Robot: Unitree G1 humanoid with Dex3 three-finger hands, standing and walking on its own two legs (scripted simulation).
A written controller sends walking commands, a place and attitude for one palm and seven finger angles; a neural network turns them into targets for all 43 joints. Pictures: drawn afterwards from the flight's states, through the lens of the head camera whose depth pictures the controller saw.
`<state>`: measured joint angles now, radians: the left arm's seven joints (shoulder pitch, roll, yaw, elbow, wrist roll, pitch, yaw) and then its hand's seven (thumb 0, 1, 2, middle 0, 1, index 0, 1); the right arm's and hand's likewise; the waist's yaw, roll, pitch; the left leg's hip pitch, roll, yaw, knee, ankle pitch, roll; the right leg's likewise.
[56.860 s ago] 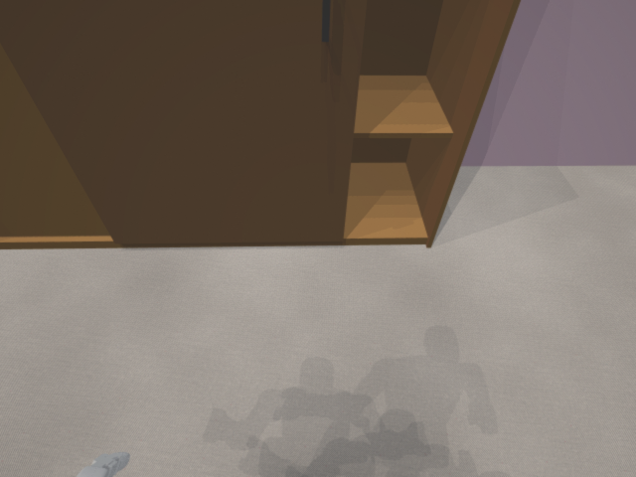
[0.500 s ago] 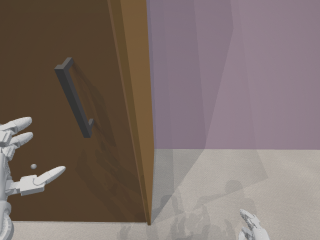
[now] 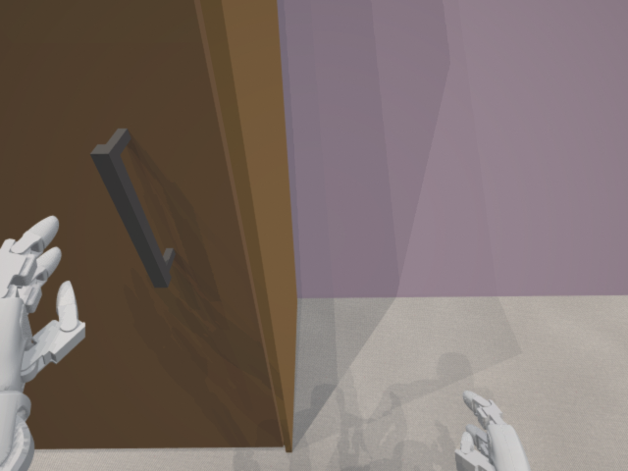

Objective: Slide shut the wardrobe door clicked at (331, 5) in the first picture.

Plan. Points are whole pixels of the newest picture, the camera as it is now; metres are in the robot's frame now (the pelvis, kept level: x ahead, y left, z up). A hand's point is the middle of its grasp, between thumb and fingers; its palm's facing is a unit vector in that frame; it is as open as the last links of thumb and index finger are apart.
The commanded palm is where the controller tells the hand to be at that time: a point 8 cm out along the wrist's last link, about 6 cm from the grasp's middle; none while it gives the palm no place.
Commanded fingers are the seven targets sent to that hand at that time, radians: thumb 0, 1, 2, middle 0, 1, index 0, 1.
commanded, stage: draw the hand back to the body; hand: left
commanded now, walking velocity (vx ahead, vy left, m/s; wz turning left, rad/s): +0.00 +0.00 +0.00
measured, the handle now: (143, 215) +0.32 +0.25 +0.19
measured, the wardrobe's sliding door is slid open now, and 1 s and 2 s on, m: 0.00 0.00 0.00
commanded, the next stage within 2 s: step back with the hand held close in 0.18 s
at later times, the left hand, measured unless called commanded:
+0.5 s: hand (73, 332) +0.18 +0.26 +0.17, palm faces +0.43 -0.79 -0.44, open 7.4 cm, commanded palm +0.11 +0.29 +0.18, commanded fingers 0.00 0.90 0.90 -0.20 -0.30 -0.20 -0.30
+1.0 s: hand out of the picture +0.09 +0.30 +0.16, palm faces +0.46 -0.76 -0.46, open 7.4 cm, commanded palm +0.04 +0.33 +0.18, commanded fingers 0.00 0.90 0.90 -0.20 -0.30 -0.20 -0.30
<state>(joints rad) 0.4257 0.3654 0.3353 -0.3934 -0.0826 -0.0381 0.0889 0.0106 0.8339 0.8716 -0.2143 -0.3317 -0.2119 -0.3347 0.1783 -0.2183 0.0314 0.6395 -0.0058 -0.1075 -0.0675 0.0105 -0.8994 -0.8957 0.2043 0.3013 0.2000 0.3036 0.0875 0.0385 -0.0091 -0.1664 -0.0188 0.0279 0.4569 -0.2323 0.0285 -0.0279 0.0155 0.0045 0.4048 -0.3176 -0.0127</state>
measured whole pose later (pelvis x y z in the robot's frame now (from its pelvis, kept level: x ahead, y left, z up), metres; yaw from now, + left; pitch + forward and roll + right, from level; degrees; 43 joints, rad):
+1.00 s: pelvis -0.09 +0.02 -0.01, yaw +1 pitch +0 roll -2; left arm 0.53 0.40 0.41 -0.49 -0.04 -0.19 0.14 0.01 0.89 0.90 -0.21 -0.30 -0.21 -0.30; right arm 0.21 -0.21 0.01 0.57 0.00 -0.06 -0.08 0.01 -0.90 -0.90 0.21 0.30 0.20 0.30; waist 0.04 0.03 0.02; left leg -0.44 -0.02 0.01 0.56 -0.23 0.04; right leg -0.28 0.02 -0.02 0.49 -0.21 0.00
